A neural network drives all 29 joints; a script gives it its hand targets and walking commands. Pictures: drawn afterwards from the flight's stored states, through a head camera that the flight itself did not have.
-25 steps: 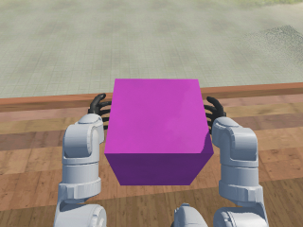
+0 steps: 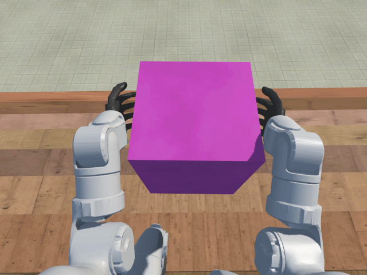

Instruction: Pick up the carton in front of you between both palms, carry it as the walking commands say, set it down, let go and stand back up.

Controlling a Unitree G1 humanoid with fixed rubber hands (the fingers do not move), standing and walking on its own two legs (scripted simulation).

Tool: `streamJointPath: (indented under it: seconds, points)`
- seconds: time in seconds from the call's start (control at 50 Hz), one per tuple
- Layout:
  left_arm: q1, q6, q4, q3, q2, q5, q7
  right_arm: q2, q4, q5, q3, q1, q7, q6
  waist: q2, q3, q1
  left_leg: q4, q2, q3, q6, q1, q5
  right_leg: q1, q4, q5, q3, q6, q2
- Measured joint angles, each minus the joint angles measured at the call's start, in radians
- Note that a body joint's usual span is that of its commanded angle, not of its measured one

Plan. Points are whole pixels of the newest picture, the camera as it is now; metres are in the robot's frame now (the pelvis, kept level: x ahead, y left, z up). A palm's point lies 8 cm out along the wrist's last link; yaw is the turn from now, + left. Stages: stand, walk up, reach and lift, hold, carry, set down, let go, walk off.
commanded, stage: carry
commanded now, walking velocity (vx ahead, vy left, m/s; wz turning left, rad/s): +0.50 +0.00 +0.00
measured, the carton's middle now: (193, 137) +0.38 +0.02 +0.03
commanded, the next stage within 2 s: none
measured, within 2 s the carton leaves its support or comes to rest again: neither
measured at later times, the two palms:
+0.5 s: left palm (147, 79) +0.70 +0.20 -0.12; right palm (230, 89) +0.67 -0.10 -0.12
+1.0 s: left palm (147, 53) +1.03 +0.28 -0.28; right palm (207, 55) +1.05 -0.02 -0.29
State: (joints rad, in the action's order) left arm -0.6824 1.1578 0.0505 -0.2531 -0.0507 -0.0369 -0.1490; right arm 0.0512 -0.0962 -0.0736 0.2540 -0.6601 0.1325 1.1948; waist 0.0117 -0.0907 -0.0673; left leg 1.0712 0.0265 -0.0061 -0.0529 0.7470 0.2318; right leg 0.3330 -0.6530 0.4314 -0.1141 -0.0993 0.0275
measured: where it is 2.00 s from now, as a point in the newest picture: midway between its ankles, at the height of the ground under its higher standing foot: (186, 123)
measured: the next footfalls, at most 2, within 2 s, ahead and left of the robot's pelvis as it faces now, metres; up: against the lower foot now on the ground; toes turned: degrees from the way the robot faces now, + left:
left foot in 0.22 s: +0.30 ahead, +0.09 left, -0.15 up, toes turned +1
right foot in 0.70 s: +0.63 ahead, +0.04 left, -0.31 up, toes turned +1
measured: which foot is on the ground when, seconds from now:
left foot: up 0.00-0.20, down 0.22-0.70, up 0.72-1.00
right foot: down 0.00-0.22, up 0.24-0.68, down 0.70-1.00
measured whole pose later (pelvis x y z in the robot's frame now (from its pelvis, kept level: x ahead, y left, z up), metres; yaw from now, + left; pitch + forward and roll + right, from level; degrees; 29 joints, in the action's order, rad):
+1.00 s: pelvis +0.69 +0.09 -0.37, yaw +0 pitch +1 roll -1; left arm -0.64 1.06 -0.28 -0.08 0.03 0.05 -0.16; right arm 0.04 0.09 -0.09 0.25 -0.51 0.09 1.12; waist -0.01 -0.02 -0.15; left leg 0.86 0.03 0.07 -0.03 0.70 -0.16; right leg 0.35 -1.06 0.74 -0.06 -0.14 0.14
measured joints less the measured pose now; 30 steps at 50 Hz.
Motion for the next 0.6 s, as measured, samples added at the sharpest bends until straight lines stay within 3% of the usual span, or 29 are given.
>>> streamJointPath:
  seconds: [0.06, 0.12, 0.16, 0.18, 0.22, 0.24, 0.28, 0.3, 0.36, 0.42, 0.52, 0.6]
  points:
    - [-0.013, -0.006, -0.036, 0.017, 0.002, -0.005, 0.004, -0.006, -0.005, -0.002, 0.006, 0.015, -0.002, 0.005, -0.004, 0.047, -0.022, -0.099, 0.005, -0.003, -0.002, 0.023, -0.185, -0.049, -0.057, 0.101, 0.016, 0.012, 0.012]
    - [-0.027, -0.009, -0.107, 0.036, 0.019, -0.003, 0.007, -0.018, 0.046, -0.014, 0.010, 0.003, -0.009, 0.017, -0.037, 0.096, -0.043, -0.405, 0.009, -0.009, 0.002, -0.034, -0.537, -0.111, -0.144, 0.231, 0.025, 0.030, 0.031]
    - [-0.039, -0.004, -0.161, 0.045, 0.037, -0.001, 0.008, -0.023, 0.099, -0.024, 0.001, -0.009, -0.013, 0.021, -0.056, 0.127, -0.034, -0.502, 0.007, -0.030, -0.009, -0.091, -0.687, -0.162, -0.231, 0.338, 0.014, 0.043, 0.038]
    - [-0.041, 0.003, -0.184, 0.044, 0.050, 0.002, 0.011, -0.023, 0.136, -0.028, -0.008, -0.017, -0.014, 0.019, -0.057, 0.140, -0.012, -0.484, 0.000, -0.048, -0.018, -0.127, -0.710, -0.182, -0.310, 0.386, -0.005, 0.049, 0.029]
    - [-0.040, 0.025, -0.223, 0.038, 0.084, 0.008, 0.024, -0.016, 0.218, -0.041, -0.033, -0.046, -0.014, 0.021, -0.056, 0.164, 0.058, -0.482, -0.013, -0.093, -0.042, -0.262, -0.633, -0.172, -0.609, 0.278, -0.036, 0.062, -0.008]
    - [-0.049, 0.032, -0.243, 0.033, 0.102, 0.012, 0.031, -0.015, 0.254, -0.046, -0.043, -0.067, -0.013, 0.021, -0.048, 0.176, 0.102, -0.448, -0.029, -0.098, -0.057, -0.308, -0.404, -0.117, -0.824, 0.283, -0.015, 0.069, -0.013]
    - [-0.086, 0.029, -0.305, 0.029, 0.100, 0.000, 0.035, -0.044, 0.307, -0.013, -0.049, -0.087, -0.025, 0.020, -0.031, 0.176, 0.148, -0.363, -0.068, -0.090, -0.077, -0.335, -0.024, 0.028, -1.077, 0.274, 0.074, 0.075, 0.020]
    - [-0.098, 0.035, -0.327, 0.029, 0.090, -0.016, 0.035, -0.064, 0.328, 0.007, -0.052, -0.091, -0.026, 0.025, -0.034, 0.170, 0.158, -0.353, -0.079, -0.082, -0.088, -0.350, 0.019, 0.099, -1.095, 0.239, 0.104, 0.077, 0.031]
    - [-0.092, 0.058, -0.331, 0.022, 0.064, -0.050, 0.029, -0.089, 0.368, 0.057, -0.059, -0.084, -0.017, 0.025, -0.004, 0.123, 0.170, -0.242, -0.135, -0.099, -0.114, -0.345, 0.226, 0.276, -0.944, 0.084, 0.168, 0.080, -0.013]
    - [-0.037, 0.066, -0.275, 0.002, 0.043, -0.063, 0.020, -0.078, 0.365, 0.078, -0.072, -0.061, -0.001, 0.014, -0.005, 0.064, 0.175, -0.160, -0.153, -0.122, -0.136, -0.342, 0.293, 0.378, -0.708, -0.031, 0.187, 0.084, -0.041]
    - [0.043, 0.028, -0.182, -0.012, 0.030, -0.048, 0.018, -0.044, 0.300, 0.073, -0.084, -0.007, 0.013, -0.027, -0.019, 0.003, 0.171, -0.102, -0.171, -0.098, -0.142, -0.384, 0.421, 0.479, -0.558, -0.322, 0.168, 0.045, -0.055]
    - [0.100, -0.016, -0.117, -0.012, 0.022, -0.036, 0.019, -0.018, 0.249, 0.062, -0.093, 0.039, 0.013, -0.077, -0.006, 0.002, 0.172, -0.038, -0.192, -0.066, -0.137, -0.441, 0.533, 0.417, -0.185, -0.615, 0.117, 0.045, -0.034]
